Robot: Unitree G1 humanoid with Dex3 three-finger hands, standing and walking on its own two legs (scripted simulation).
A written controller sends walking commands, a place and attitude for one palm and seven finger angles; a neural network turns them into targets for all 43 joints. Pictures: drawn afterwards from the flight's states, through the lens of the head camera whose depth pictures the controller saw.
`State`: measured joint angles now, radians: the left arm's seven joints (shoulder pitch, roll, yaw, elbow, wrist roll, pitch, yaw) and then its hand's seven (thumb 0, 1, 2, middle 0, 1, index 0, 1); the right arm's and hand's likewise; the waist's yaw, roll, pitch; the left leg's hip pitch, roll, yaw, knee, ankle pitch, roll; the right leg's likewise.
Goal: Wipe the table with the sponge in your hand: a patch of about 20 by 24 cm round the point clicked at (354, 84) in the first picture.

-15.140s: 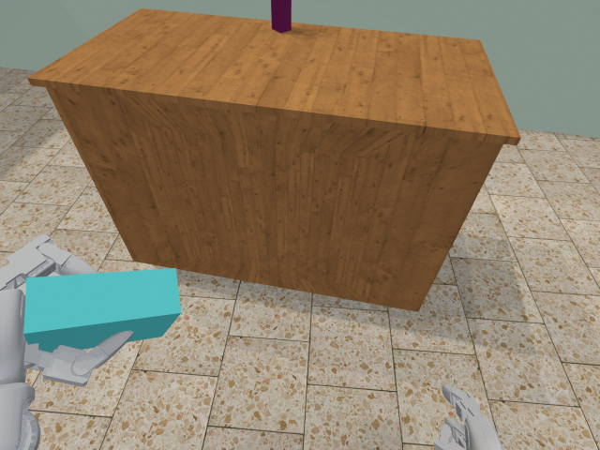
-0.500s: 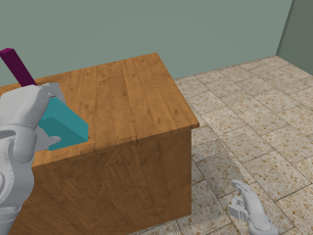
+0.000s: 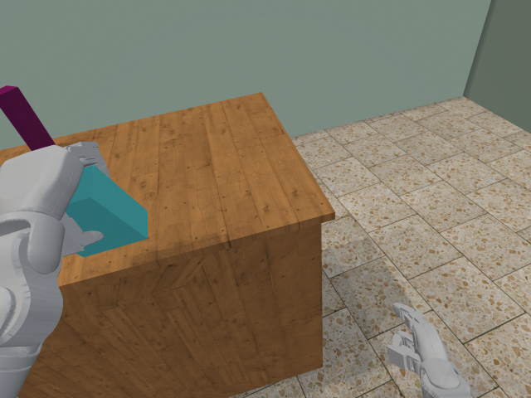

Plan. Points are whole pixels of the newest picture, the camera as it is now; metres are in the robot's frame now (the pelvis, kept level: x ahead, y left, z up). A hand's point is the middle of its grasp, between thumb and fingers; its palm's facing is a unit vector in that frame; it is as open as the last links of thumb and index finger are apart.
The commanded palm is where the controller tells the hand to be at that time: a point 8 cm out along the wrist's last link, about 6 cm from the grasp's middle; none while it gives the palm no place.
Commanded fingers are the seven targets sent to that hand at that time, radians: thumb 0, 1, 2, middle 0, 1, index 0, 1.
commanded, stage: move the sponge above the wiping area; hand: left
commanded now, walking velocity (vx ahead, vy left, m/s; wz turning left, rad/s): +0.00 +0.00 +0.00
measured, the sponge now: (98, 222) +0.26 +0.28 +0.19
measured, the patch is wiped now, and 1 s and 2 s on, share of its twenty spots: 0.00 0.00 0.00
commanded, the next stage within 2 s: none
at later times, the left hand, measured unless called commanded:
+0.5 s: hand (63, 205) +0.26 +0.32 +0.21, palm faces +0.17 -0.01 -0.98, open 9.2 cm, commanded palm +0.22 +0.32 +0.29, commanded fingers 0.00 0.10 1.30 -1.20 -1.60 -1.20 -1.60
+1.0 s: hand (60, 202) +0.27 +0.35 +0.20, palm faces +0.09 +0.02 -1.00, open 9.2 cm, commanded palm +0.24 +0.35 +0.27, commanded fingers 0.00 0.10 1.30 -1.20 -1.60 -1.20 -1.60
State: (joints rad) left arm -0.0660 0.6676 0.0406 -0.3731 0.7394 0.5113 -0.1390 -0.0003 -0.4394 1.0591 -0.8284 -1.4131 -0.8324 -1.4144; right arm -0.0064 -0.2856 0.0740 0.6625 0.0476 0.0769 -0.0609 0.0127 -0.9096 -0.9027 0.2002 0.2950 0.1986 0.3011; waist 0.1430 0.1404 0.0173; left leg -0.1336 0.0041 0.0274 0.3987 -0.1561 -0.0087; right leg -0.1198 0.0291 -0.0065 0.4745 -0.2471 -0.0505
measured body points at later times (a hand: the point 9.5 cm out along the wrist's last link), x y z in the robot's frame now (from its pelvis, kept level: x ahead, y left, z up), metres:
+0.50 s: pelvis +0.00 +0.01 +0.00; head -0.02 -0.04 +0.45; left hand +0.24 +0.32 +0.27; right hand +0.26 -0.18 -0.08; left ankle +0.05 +0.13 -0.74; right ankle +0.01 -0.08 -0.74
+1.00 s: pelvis +0.01 +0.02 +0.00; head -0.01 -0.03 +0.45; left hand +0.26 +0.34 +0.26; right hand +0.25 -0.18 -0.09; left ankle +0.05 +0.13 -0.74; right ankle +0.01 -0.08 -0.74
